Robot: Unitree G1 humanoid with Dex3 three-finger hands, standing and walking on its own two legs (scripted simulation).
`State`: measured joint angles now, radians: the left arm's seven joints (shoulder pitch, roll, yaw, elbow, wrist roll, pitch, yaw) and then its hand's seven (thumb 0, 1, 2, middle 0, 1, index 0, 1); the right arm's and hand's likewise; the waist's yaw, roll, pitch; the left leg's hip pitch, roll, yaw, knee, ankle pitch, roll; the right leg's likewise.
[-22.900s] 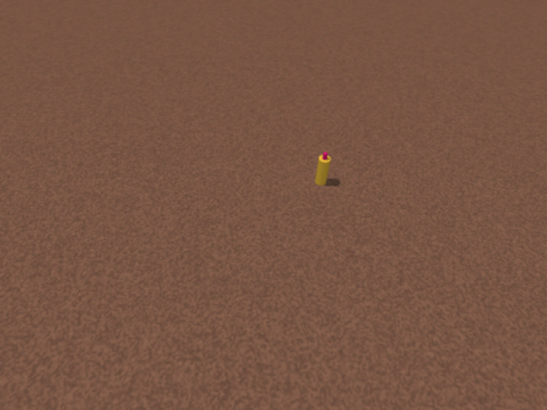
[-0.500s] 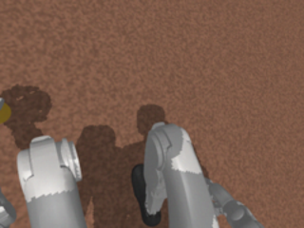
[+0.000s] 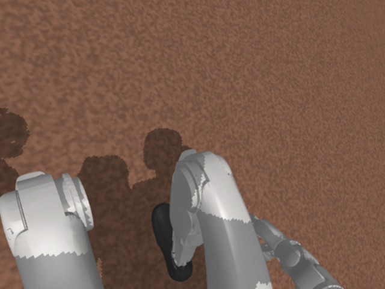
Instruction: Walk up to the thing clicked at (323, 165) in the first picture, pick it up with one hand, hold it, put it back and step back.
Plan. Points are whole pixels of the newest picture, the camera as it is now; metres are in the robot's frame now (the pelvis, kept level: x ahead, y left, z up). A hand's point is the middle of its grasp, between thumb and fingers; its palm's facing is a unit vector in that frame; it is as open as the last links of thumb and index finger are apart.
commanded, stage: lower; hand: left
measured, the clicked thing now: out of the picture +0.41 +0.33 -0.15
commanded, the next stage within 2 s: loosen in 0.64 s
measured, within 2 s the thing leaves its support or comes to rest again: rests again in 1.56 s
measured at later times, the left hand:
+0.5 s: hand out of the picture +0.42 +0.33 -0.16, palm faces +0.52 -0.86 -0.01, open 9.4 cm
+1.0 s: hand out of the picture +0.42 +0.33 -0.17, palm faces +0.51 -0.86 +0.00, open 9.1 cm
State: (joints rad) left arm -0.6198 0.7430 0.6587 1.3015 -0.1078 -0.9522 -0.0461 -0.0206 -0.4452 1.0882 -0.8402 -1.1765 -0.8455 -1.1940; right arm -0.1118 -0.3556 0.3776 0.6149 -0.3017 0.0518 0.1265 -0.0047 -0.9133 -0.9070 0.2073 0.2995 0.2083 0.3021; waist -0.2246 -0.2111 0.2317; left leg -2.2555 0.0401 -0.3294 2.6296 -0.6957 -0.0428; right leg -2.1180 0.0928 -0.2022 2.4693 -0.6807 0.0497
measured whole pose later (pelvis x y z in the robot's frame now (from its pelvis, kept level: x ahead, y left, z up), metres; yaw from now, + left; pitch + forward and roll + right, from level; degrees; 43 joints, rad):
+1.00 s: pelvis +0.00 +0.01 +0.00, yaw -2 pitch +13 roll -16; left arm -0.62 0.82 0.64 1.36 -0.10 -1.03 0.00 -0.02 -0.33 0.87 -0.90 -0.99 -0.91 -1.01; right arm -0.17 -0.36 0.47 0.57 -0.35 0.04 0.13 -0.01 -0.91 -0.90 0.21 0.30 0.21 0.30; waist -0.23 -0.27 0.29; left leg -2.23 0.04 -0.38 2.67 -0.71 -0.03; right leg -2.08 0.12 -0.24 2.46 -0.67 0.06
